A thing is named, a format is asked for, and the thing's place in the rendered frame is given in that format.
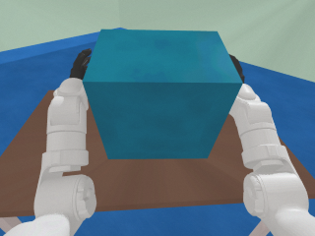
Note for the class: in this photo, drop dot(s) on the robot left forearm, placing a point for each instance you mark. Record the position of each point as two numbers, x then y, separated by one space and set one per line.
66 132

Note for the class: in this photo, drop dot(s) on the table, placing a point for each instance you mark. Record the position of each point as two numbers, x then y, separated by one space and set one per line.
127 184

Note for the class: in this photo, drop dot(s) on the right robot hand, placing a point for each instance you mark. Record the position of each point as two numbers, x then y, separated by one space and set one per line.
237 67

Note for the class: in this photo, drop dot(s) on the robot right upper arm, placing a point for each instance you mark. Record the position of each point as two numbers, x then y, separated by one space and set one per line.
278 198

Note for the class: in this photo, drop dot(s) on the robot left upper arm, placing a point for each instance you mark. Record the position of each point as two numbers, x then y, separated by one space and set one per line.
61 205

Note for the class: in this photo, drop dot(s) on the robot right forearm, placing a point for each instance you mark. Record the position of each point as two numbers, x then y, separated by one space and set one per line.
262 149

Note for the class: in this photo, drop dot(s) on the left robot hand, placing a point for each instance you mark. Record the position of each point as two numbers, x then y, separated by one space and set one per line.
80 64

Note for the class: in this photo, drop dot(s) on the carton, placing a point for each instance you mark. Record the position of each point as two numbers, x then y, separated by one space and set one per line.
160 94

